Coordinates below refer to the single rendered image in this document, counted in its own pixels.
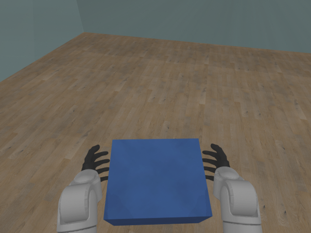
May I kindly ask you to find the robot left hand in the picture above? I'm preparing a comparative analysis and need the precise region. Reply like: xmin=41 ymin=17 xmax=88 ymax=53
xmin=81 ymin=145 xmax=110 ymax=182

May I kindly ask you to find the robot right hand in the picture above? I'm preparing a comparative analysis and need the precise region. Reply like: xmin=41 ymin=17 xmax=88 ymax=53
xmin=202 ymin=144 xmax=230 ymax=181

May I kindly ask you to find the robot right forearm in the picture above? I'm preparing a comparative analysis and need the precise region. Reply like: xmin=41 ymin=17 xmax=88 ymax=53
xmin=213 ymin=166 xmax=262 ymax=233

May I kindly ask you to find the robot left forearm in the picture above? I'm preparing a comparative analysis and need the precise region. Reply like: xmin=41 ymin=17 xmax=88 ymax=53
xmin=56 ymin=169 xmax=103 ymax=233

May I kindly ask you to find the carton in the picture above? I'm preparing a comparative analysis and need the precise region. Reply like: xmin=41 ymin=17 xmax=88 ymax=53
xmin=104 ymin=138 xmax=212 ymax=226

